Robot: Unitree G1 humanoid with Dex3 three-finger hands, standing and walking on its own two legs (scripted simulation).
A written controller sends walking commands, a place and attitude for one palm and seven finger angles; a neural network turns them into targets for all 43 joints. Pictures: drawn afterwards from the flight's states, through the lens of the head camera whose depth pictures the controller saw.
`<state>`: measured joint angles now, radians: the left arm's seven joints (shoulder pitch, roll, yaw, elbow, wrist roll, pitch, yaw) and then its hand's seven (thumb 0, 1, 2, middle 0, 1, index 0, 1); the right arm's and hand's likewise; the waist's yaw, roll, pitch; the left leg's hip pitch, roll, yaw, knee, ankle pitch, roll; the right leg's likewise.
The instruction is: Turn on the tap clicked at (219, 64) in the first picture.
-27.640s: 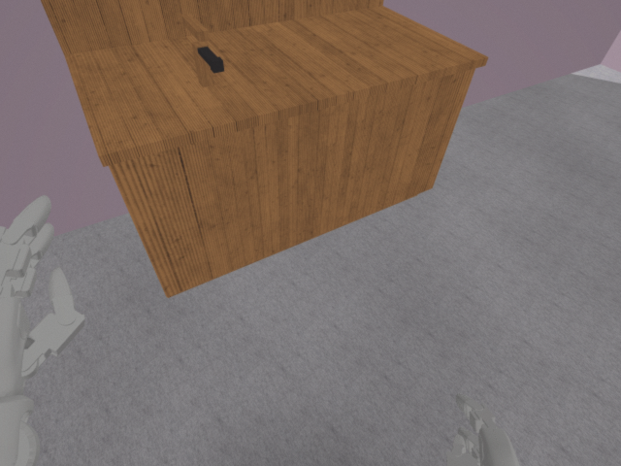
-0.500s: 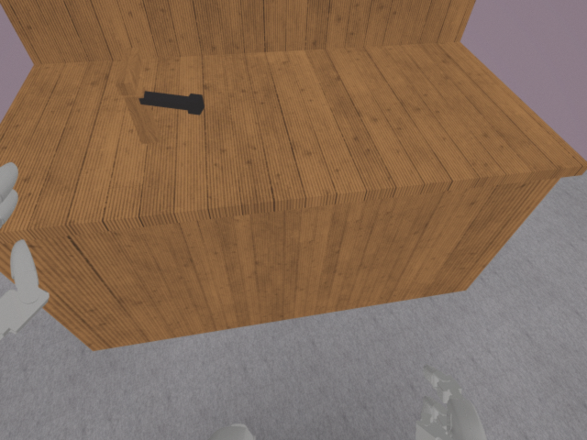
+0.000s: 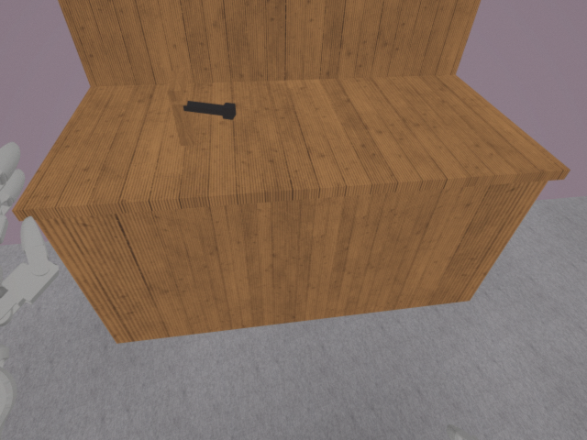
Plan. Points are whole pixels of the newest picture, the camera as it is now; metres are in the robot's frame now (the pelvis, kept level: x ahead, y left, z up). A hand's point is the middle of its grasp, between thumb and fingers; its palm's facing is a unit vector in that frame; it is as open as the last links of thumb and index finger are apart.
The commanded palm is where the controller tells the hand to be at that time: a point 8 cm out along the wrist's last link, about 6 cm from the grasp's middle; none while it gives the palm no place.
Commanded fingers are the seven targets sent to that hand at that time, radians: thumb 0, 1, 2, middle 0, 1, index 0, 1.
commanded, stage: stop stepping back and stand still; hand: left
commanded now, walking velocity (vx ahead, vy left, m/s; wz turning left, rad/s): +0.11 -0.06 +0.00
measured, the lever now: (229, 111) +0.81 +0.16 +0.08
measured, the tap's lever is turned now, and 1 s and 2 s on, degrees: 70 70 70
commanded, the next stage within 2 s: stand and check the lever's angle in 0.46 s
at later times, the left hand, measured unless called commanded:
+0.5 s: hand (31, 310) +0.20 +0.25 +0.19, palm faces +0.34 -0.88 -0.33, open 7.4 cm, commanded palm +0.14 +0.29 +0.20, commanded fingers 0.00 0.90 0.90 -0.20 -0.30 -0.20 -0.30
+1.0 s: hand (66, 303) +0.21 +0.23 +0.18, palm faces +0.34 -0.88 -0.33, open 7.4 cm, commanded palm +0.16 +0.28 +0.20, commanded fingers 0.00 0.90 0.90 -0.20 -0.30 -0.20 -0.30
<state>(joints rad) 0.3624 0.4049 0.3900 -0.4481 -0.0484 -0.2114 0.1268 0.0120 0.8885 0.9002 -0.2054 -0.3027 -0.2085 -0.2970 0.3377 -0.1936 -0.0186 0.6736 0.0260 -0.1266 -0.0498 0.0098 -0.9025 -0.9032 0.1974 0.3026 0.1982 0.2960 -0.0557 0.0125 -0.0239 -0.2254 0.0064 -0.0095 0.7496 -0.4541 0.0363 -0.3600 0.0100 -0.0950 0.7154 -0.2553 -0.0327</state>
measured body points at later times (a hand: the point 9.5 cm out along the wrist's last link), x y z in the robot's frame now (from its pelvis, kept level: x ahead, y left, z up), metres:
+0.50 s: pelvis -0.04 +0.02 +0.02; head -0.05 +0.03 +0.47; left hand +0.17 +0.29 +0.21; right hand +0.07 -0.20 -0.07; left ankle -0.05 +0.12 -0.72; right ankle -0.01 -0.12 -0.69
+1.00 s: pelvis -0.01 +0.01 +0.02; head +0.00 +0.01 +0.47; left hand +0.19 +0.27 +0.20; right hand +0.15 -0.23 -0.06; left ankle -0.01 +0.12 -0.72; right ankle +0.00 -0.11 -0.72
